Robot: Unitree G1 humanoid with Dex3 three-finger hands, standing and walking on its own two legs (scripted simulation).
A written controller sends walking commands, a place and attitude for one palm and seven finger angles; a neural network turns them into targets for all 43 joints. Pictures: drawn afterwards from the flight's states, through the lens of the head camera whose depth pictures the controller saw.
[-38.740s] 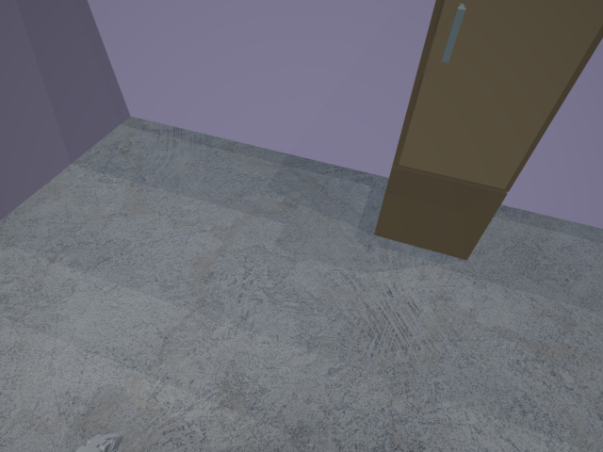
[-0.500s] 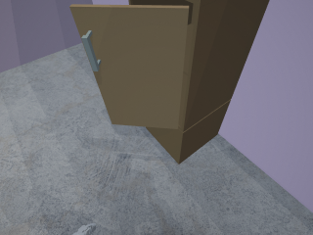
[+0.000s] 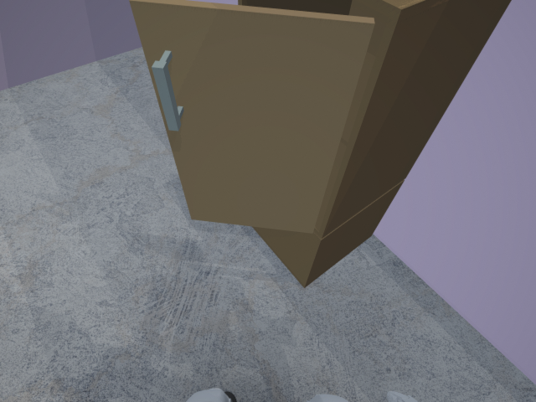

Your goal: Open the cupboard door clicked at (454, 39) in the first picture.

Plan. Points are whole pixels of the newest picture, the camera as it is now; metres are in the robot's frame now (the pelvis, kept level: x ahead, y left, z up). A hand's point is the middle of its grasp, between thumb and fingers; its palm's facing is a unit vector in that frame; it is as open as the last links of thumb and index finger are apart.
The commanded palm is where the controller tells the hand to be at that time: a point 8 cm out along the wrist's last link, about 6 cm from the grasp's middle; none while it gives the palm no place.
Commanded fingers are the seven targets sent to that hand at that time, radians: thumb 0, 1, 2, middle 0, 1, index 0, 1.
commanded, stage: come to a stop and stand still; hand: left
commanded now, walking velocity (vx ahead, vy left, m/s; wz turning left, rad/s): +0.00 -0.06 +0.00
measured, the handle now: (170, 92) +0.57 +0.23 +0.12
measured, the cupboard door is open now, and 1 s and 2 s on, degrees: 46 46 46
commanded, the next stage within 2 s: look again from close up in 0.48 s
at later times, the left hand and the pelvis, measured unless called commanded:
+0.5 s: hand out of the picture +0.02 +0.14 -0.17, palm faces +0.05 -0.98 -0.17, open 7.3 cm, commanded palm none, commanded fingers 0.00 0.90 0.90 -0.20 -0.30 -0.20 -0.30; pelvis -0.02 -0.04 +0.01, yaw +1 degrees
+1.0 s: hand out of the picture +0.03 +0.18 -0.15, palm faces +0.03 -0.96 -0.29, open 7.4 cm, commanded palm none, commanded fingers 0.00 0.90 0.90 -0.20 -0.30 -0.20 -0.30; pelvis -0.03 -0.04 +0.00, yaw +1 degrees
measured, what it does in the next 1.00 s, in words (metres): steps on the spot: right foot, then left foot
